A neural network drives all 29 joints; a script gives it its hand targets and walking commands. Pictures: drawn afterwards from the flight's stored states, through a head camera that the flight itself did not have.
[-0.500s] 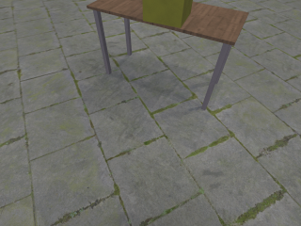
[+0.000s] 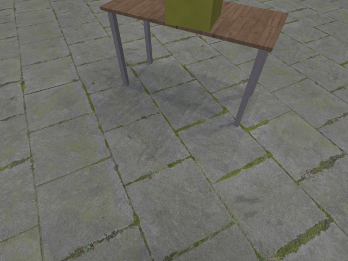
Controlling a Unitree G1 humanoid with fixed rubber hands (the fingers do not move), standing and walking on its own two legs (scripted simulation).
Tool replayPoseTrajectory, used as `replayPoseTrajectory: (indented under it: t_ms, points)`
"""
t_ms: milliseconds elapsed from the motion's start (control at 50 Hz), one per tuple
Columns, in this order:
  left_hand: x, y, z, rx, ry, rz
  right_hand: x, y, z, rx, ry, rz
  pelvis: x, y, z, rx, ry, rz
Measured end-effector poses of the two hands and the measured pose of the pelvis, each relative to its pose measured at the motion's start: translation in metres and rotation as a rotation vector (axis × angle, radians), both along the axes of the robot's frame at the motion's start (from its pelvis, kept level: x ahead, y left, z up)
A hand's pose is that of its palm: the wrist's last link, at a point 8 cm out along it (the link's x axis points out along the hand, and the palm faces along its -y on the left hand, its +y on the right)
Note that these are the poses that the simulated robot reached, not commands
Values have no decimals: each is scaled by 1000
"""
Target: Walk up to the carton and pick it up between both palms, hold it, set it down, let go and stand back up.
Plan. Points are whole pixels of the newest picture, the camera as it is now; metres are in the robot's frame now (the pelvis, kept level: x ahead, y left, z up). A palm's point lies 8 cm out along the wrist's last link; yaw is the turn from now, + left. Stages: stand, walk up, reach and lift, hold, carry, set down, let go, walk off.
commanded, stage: walk up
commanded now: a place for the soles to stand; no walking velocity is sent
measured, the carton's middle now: out of the picture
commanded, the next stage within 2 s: none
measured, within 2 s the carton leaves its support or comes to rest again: neither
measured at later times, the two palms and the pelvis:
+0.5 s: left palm out of the picture +0.12 +0.14 -0.16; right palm out of the picture +0.09 -0.35 -0.19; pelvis +0.13 -0.10 -0.04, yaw +0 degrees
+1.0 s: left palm (122, 197) +0.33 +0.18 -0.17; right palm (251, 151) +0.50 -0.26 -0.16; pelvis +0.39 -0.05 -0.04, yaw +2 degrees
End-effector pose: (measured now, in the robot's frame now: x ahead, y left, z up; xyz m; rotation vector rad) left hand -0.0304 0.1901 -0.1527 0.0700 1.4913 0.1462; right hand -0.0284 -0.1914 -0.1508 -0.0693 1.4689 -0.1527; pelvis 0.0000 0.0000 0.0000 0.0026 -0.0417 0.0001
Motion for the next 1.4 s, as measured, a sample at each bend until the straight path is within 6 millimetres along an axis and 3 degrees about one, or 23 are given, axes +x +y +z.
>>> replayPoseTrajectory:
  t_ms: [100,160,280,360,400,460,560,700,820,880,940,1040,1120,1200,1280,1340,1400]
  points:
    - [6,8,0,6,-7,-64,-1,-9,1,-12,-35,-20,8,-3,-2,6,5,-25]
    - [25,16,4,32,-21,-121,-11,-25,4,-38,-29,-62,17,-13,-1,7,4,-37]
    - [105,16,16,108,-171,-166,-33,-64,1,-48,88,-85,48,-43,-6,24,-11,-36]
    - [155,0,14,170,-288,-155,-16,-101,-22,-27,147,-54,81,-71,-26,26,-22,-39]
    - [165,-11,4,192,-315,-121,9,-121,-38,-24,142,-6,95,-83,-39,-7,-27,-24]
    - [161,-32,-8,178,-274,-52,69,-146,-47,-38,52,50,114,-94,-46,-8,-45,0]
    - [147,-62,-6,111,-167,3,192,-166,-24,-76,-173,144,149,-101,-32,1,-73,13]
    - [153,-79,0,47,-28,46,331,-158,12,-92,-330,228,219,-99,-17,-12,-53,26]
    - [200,-68,-7,16,38,64,434,-123,8,-80,-363,297,294,-79,-28,-30,-26,53]
    - [236,-50,-22,13,74,47,483,-99,-6,-79,-386,315,335,-65,-44,-3,-17,62]
    - [287,-30,-29,24,61,28,514,-81,-14,-67,-407,278,364,-55,-50,6,-22,54]
    - [410,6,-11,81,-105,-63,527,-74,-2,-57,-370,156,411,-52,-31,14,-32,24]
    - [516,16,14,124,-281,-150,527,-87,9,-74,-337,86,451,-54,-17,20,-30,-9]
    - [606,8,32,134,-402,-212,527,-107,10,-97,-278,33,494,-61,-11,26,-22,-36]
    - [682,-20,37,111,-481,-270,537,-127,1,-101,-209,-1,539,-73,-16,38,-16,-67]
    - [729,-45,29,101,-516,-308,555,-143,-15,-89,-163,-19,576,-88,-28,42,-8,-85]
    - [760,-68,17,96,-528,-300,581,-156,-31,-71,-115,-4,606,-101,-41,4,-2,-88]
